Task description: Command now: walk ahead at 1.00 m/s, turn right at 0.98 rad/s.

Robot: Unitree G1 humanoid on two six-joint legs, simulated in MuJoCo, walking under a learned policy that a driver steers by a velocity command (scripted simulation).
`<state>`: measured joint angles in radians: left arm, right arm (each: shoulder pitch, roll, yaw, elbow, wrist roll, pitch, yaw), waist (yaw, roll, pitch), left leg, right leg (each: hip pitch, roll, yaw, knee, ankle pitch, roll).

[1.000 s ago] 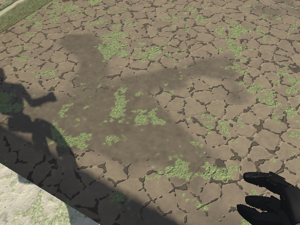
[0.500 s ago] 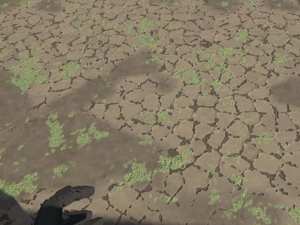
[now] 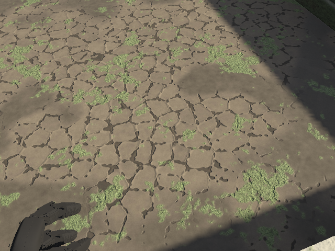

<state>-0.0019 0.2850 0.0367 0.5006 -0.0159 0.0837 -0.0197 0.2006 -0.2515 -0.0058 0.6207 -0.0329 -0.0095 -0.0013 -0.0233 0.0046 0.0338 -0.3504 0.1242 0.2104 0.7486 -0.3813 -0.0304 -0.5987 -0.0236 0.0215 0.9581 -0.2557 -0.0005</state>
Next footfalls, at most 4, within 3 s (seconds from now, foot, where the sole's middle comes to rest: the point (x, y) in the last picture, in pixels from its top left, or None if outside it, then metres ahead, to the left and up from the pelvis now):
0.04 right None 0.11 -0.12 -0.75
0.30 left None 0.07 0.04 -0.75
1.40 right None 0.11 -0.14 -0.75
1.60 left None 0.01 0.11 -0.75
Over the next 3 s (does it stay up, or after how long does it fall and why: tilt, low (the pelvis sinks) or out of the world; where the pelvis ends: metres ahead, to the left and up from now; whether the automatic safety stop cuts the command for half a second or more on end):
stays up -0.01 -0.05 0.01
